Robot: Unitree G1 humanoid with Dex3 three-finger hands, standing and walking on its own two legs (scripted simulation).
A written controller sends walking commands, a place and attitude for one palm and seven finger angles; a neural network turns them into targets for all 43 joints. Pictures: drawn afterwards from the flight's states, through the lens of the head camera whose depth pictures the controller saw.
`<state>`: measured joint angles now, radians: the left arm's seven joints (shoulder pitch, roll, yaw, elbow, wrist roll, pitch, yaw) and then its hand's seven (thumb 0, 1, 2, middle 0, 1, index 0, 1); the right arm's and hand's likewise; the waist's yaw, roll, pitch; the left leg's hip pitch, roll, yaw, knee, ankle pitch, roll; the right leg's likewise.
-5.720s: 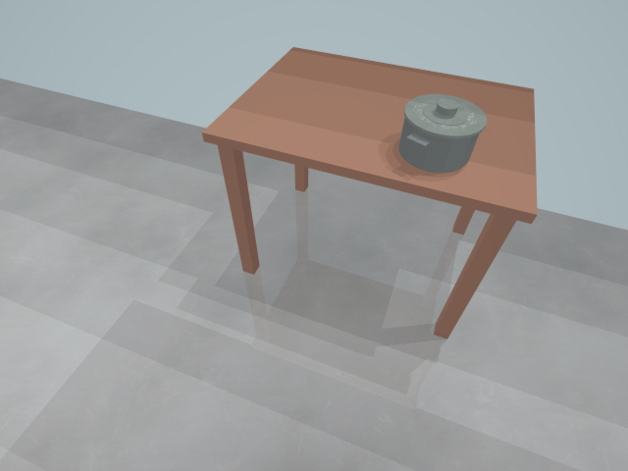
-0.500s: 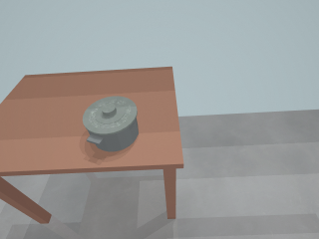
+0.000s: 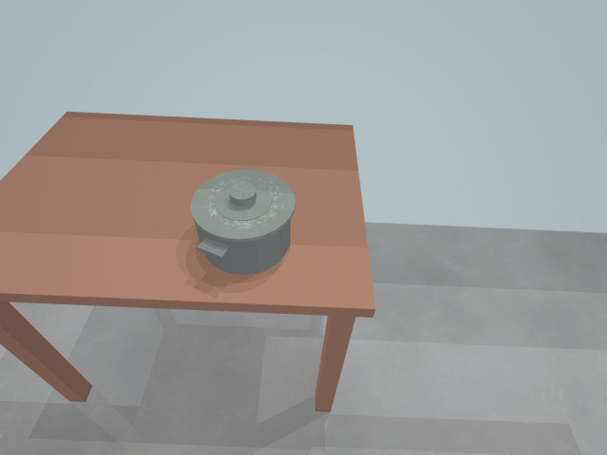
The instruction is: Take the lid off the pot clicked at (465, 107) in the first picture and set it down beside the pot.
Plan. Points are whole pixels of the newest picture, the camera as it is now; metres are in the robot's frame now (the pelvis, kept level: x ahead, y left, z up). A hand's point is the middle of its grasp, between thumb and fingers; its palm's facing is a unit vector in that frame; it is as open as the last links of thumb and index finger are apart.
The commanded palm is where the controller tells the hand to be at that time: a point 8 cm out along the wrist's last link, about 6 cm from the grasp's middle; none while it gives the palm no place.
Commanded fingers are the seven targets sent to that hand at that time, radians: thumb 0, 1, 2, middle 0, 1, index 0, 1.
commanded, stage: come to a stop and stand still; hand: left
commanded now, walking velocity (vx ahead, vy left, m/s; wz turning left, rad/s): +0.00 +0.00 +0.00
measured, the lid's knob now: (242, 194) +0.55 +0.17 +0.02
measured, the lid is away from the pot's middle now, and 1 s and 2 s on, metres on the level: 0.00 0.00 0.00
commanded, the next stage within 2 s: look again from close up in 0.26 s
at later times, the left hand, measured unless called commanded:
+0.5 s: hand out of the picture +0.00 +0.17 -0.18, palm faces +0.01 -0.98 -0.19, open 7.3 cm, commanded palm none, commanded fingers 0.00 0.90 0.90 -0.20 -0.30 -0.20 -0.30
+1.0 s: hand out of the picture +0.00 +0.20 -0.18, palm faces +0.01 -0.98 -0.18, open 7.3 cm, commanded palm none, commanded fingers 0.00 0.90 0.90 -0.20 -0.30 -0.20 -0.30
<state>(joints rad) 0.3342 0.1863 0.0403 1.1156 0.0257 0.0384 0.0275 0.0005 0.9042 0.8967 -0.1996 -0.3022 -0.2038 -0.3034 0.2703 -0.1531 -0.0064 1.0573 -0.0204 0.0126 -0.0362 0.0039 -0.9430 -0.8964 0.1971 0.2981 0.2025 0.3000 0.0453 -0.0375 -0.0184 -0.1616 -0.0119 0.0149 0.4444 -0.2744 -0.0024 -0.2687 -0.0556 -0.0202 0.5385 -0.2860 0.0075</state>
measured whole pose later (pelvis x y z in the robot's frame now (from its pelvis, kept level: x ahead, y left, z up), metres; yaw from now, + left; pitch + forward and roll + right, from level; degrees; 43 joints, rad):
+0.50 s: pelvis +0.00 +0.01 +0.00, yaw -1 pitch -1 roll +0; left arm 0.29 0.14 -0.01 1.13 0.02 -0.01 0.05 0.00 0.90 0.90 -0.20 -0.30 -0.20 -0.30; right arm 0.30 -0.14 0.00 1.08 -0.01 -0.01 -0.03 0.00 -0.92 -0.90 0.20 0.30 0.20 0.30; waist -0.01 0.01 0.03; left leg -0.19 0.01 0.02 0.54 -0.32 0.00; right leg -0.25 -0.03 -0.01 0.52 -0.25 0.02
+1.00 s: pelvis -0.01 +0.02 +0.00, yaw -1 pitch -2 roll +0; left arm 0.31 0.17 -0.01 1.07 0.02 -0.01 0.03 0.00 0.91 0.90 -0.20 -0.30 -0.20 -0.30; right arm 0.29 -0.14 0.00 1.10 -0.01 -0.02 -0.02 0.00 -0.92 -0.90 0.20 0.30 0.20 0.30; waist 0.00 -0.02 0.02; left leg -0.17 -0.01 0.03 0.51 -0.31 0.02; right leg -0.24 -0.05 0.00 0.49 -0.22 0.04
